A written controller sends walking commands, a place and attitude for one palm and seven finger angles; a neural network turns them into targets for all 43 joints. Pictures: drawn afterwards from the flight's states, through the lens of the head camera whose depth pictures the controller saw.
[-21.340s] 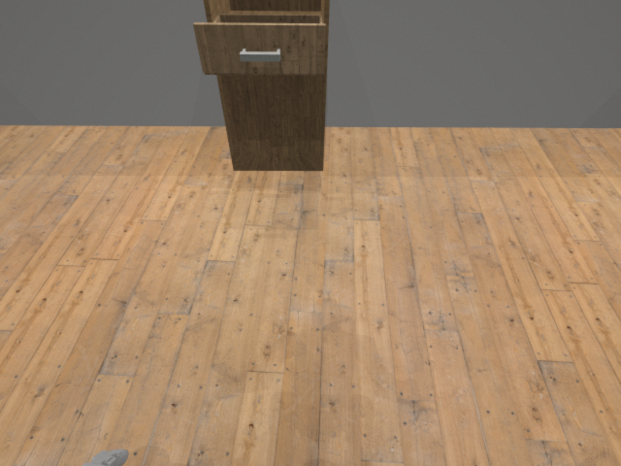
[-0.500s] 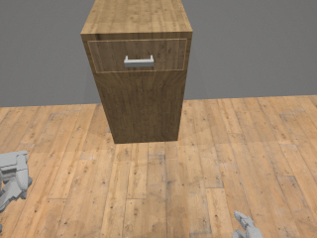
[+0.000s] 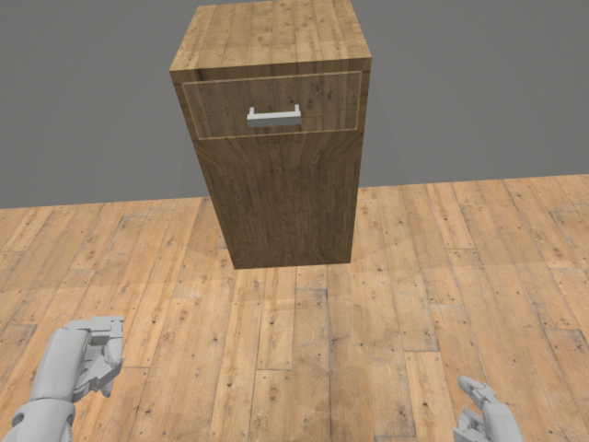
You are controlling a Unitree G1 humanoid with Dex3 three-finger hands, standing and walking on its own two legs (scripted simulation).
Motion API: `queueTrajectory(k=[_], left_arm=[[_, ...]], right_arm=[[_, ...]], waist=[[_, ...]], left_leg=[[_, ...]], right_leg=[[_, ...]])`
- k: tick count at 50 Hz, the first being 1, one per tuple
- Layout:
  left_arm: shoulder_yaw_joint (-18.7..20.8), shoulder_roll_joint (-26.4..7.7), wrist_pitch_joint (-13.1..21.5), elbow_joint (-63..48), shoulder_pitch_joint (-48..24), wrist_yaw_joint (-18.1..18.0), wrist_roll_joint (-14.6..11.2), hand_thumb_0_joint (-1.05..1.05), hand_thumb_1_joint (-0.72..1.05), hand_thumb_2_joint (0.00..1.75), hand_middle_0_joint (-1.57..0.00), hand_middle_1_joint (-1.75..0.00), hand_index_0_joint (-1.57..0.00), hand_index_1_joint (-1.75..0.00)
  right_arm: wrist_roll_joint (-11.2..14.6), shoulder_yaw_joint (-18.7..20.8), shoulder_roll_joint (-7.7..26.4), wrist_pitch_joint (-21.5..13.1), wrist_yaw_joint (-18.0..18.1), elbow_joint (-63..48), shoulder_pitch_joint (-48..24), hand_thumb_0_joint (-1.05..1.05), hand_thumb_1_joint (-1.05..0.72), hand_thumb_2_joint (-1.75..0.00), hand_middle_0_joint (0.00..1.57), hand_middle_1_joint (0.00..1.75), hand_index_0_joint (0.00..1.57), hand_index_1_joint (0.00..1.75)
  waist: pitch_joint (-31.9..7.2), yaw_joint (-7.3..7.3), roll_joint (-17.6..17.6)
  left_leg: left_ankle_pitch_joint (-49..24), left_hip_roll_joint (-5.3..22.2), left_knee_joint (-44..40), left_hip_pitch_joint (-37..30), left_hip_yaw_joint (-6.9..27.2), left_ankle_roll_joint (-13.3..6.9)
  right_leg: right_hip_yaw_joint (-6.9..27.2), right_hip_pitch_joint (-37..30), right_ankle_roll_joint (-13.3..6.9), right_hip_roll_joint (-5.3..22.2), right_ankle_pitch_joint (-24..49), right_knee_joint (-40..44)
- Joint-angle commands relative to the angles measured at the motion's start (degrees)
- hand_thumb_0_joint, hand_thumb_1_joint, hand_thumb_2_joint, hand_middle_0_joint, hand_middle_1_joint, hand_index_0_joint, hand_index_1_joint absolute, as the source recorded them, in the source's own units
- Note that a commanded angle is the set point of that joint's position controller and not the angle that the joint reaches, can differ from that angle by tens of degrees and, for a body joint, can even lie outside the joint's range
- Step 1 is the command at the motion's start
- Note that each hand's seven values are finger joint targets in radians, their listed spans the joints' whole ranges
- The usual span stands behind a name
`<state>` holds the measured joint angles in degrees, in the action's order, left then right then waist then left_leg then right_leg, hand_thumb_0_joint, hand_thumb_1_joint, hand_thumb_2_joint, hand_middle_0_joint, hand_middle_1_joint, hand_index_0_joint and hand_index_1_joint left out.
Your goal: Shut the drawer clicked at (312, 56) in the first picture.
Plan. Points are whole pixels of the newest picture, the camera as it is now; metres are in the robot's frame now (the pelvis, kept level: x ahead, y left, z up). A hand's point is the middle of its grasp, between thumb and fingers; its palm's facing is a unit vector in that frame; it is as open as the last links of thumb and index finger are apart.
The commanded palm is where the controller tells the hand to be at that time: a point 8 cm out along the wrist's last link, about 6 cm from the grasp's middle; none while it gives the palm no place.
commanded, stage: let the arm hang, fingers relaxed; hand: left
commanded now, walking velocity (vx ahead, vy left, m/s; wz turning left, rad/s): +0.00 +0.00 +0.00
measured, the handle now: (274, 114) +0.86 +0.11 -0.02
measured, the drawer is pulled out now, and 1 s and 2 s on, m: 0.00 0.00 0.00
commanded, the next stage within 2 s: look to check the result in 1.00 s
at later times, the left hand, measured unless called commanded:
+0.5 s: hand out of the picture -0.08 +0.22 -0.16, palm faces +0.02 -0.96 -0.28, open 5.5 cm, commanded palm none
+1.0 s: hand out of the picture +0.05 +0.19 -0.15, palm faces -0.01 -0.97 -0.24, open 7.4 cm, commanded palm none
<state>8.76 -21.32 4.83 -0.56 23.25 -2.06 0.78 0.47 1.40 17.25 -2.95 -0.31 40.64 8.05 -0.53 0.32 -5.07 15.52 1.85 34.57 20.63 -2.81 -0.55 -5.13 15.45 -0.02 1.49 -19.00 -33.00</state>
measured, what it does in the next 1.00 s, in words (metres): stands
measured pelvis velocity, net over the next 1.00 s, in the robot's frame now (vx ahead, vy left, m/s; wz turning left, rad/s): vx -0.01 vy -0.01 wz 0.00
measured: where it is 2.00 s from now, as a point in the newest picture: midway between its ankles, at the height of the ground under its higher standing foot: outside the picture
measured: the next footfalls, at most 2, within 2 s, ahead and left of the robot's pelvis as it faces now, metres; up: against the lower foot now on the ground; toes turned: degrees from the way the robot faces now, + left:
none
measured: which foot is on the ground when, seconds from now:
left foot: down 0.00-1.00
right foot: down 0.00-1.00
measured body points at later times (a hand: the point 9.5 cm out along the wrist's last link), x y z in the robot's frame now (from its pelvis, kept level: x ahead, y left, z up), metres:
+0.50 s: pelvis -0.03 +0.01 +0.01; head +0.00 +0.00 +0.46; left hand -0.08 +0.27 -0.14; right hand -0.03 -0.23 -0.15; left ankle +0.03 +0.11 -0.73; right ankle -0.02 -0.12 -0.73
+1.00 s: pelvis -0.01 -0.01 +0.01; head +0.00 -0.02 +0.46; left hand +0.05 +0.24 -0.13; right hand +0.01 -0.25 -0.15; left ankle +0.03 +0.11 -0.73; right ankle -0.02 -0.12 -0.73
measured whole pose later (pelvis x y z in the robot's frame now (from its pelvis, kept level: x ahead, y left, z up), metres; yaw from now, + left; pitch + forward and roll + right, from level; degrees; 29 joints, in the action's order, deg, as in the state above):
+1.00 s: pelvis -0.01 -0.01 +0.01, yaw +0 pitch -1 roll +0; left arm 1.0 -11.3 0.6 64.1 8.5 -0.9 0.8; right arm -1.3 1.5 11.9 0.0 1.1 64.5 11.3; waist 3.2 -1.4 -1.5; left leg 8.8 1.4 23.5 13.4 -2.9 -0.1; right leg -5.2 9.3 -0.6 1.3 -13.4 -24.0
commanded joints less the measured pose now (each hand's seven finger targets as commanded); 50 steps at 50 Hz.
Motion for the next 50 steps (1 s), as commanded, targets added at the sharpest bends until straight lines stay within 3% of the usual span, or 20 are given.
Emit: queueTrajectory(k=[1,2,3,4,6,7,9,12,16,19,23,25,31,41,50], left_arm=[[-3.45,-3.27,-3.56,18.23,-4.54,1.98,1.24,0.00,0.90,0.90,-1.16,-1.34,-1.16,-1.34],[-3.73,-3.09,-3.71,21.92,-6.03,1.89,1.22,0.00,0.90,0.90,-1.12,-1.30,-1.12,-1.30],[-4.29,-2.79,-4.20,25.64,-7.61,1.62,1.15,0.00,0.90,0.90,-1.08,-1.25,-1.08,-1.25],[-4.93,-1.39,-4.81,28.99,-8.32,1.42,0.85,0.00,0.90,0.90,-1.04,-1.21,-1.04,-1.21],[-5.81,0.02,-5.45,35.05,-7.83,1.19,0.43,0.00,0.90,0.90,-0.96,-1.12,-0.96,-1.12],[-6.07,0.05,-5.61,37.86,-7.57,1.04,0.32,0.00,0.90,0.90,-0.92,-1.08,-0.92,-1.08],[-6.17,0.33,-5.60,43.13,-6.43,1.01,0.26,0.00,0.90,0.90,-0.84,-0.99,-0.84,-0.99],[-6.19,1.51,-5.28,49.43,-5.30,1.00,-0.02,0.00,0.90,0.90,-0.72,-0.86,-0.72,-0.86],[-5.93,1.42,-4.85,54.56,-5.51,1.16,0.13,0.00,0.90,0.90,-0.56,-0.69,-0.56,-0.69],[-5.94,1.28,-4.58,57.44,-5.82,1.13,0.23,0.00,0.90,0.90,-0.44,-0.56,-0.44,-0.56],[-5.95,1.03,-4.30,59.96,-6.20,0.95,0.20,0.00,0.90,0.90,-0.28,-0.39,-0.28,-0.39],[-5.99,1.41,-4.38,60.99,-6.71,0.89,0.15,0.00,0.90,0.90,-0.20,-0.30,-0.20,-0.30],[-5.88,1.55,-4.34,62.76,-7.17,0.74,0.16,0.00,0.90,0.90,-0.20,-0.30,-0.20,-0.30],[-5.79,1.28,-3.81,63.13,-10.38,0.72,0.06,0.00,0.90,0.90,-0.20,-0.30,-0.20,-0.30],[-5.71,0.93,-3.42,62.86,-13.08,0.70,-0.04,0.00,0.90,0.90,-0.20,-0.30,-0.20,-0.30]], right_arm=[[-1.37,1.74,7.00,0.86,-0.19,-3.05,0.30,0.00,-0.90,-0.90,0.20,0.30,0.20,0.30],[-1.72,1.75,6.98,1.33,-0.05,-1.93,0.45,0.00,-0.90,-0.90,0.20,0.30,0.20,0.30],[-2.00,1.52,6.42,1.94,-0.02,-0.89,0.93,0.00,-0.90,-0.90,0.20,0.30,0.20,0.30],[-2.20,1.07,5.24,2.40,0.03,0.51,1.34,0.00,-0.90,-0.90,0.20,0.30,0.20,0.30],[-2.46,0.41,4.62,2.73,0.17,2.74,0.98,0.00,-0.90,-0.90,0.20,0.30,0.20,0.30],[-2.41,0.20,4.24,2.92,0.27,3.90,0.87,0.00,-0.90,-0.90,0.20,0.30,0.20,0.30],[-2.21,0.32,3.59,3.12,0.53,6.06,1.27,0.00,-0.90,-0.90,0.20,0.30,0.20,0.30],[-2.09,0.53,1.69,3.65,1.05,9.42,3.77,0.00,-0.90,-0.90,0.20,0.30,0.20,0.30],[-1.87,1.40,1.90,3.78,1.54,12.63,6.80,0.00,-0.90,-0.90,0.20,0.30,0.20,0.30],[-1.69,1.84,1.99,3.78,1.67,14.62,8.25,0.00,-0.90,-0.90,0.20,0.30,0.20,0.30],[-1.59,2.01,1.70,3.73,1.69,17.09,10.27,0.00,-0.90,-0.90,0.20,0.30,0.20,0.30],[-1.68,1.84,1.11,3.67,1.71,18.36,10.28,0.00,-0.90,-0.90,0.20,0.30,0.20,0.30],[-1.78,1.75,1.11,3.19,1.77,20.15,8.97,0.00,-0.90,-0.90,0.20,0.30,0.20,0.30],[-1.75,1.42,1.24,2.36,1.77,21.47,6.48,0.00,-0.90,-0.90,0.20,0.30,0.20,0.30],[-1.69,1.27,1.79,2.26,1.85,22.03,5.04,0.00,-0.90,-0.90,0.20,0.30,0.20,0.30]], waist=[[-3.24,-1.04,18.19],[-2.89,-1.05,19.71],[-1.66,-1.40,18.65],[-0.53,-1.42,14.49],[0.60,-0.49,2.82],[1.60,-0.17,0.02],[1.57,0.28,-3.51],[1.39,-0.08,-6.03],[0.47,-0.71,-2.38],[2.55,-0.88,3.09],[3.86,-1.38,6.81],[4.94,-1.50,6.99],[6.24,-0.78,4.39],[3.47,-0.54,2.71],[2.29,-0.94,4.76]], left_leg=[[-7.99,4.19,-2.04,-1.98,7.85,-2.71],[-8.25,3.47,-1.61,-2.89,7.38,-2.62],[-9.54,3.14,-2.21,-3.51,6.97,-2.32],[-9.95,3.39,-3.99,-3.73,7.34,-2.38],[-9.17,4.82,-9.83,-1.45,9.64,-3.02],[-6.09,4.86,-11.76,0.19,9.80,-2.93],[0.15,4.35,-13.90,0.72,9.65,-2.52],[7.21,3.43,-14.95,-0.24,8.47,-1.81],[8.76,3.93,-15.57,-3.13,9.13,-2.04],[7.66,4.06,-15.33,-3.92,8.82,-2.15],[4.16,3.60,-13.48,-6.55,7.36,-2.05],[4.12,3.74,-13.78,-6.65,7.19,-1.95],[4.15,4.31,-16.39,-4.88,7.97,-2.04],[-4.18,4.68,-16.57,-7.02,7.10,-1.51],[-9.99,4.88,-15.52,-10.01,5.81,-0.98]], right_leg=[[5.89,1.83,-2.76,6.72,8.91,5.75],[6.37,2.27,-3.38,7.34,8.86,6.34],[5.91,2.81,-3.67,7.16,7.53,6.25],[5.41,3.08,-3.30,6.66,5.35,5.81],[4.62,-0.43,-1.44,4.21,2.10,5.06],[4.59,-2.16,-1.24,3.54,0.62,5.80],[4.61,-3.91,-1.44,3.34,-0.88,7.31],[4.99,-3.82,-2.35,3.54,-2.58,10.12],[4.49,-2.82,-2.84,3.46,-3.16,11.98],[4.80,-0.94,-3.09,4.01,-4.58,13.68],[5.69,2.11,-3.54,4.97,-7.15,15.50],[5.61,3.22,-3.48,5.08,-7.95,15.46],[5.30,1.26,-3.03,4.56,-4.94,14.32],[5.30,-3.12,-2.48,4.98,3.17,14.12],[5.62,-4.36,-2.37,5.51,7.20,15.51]])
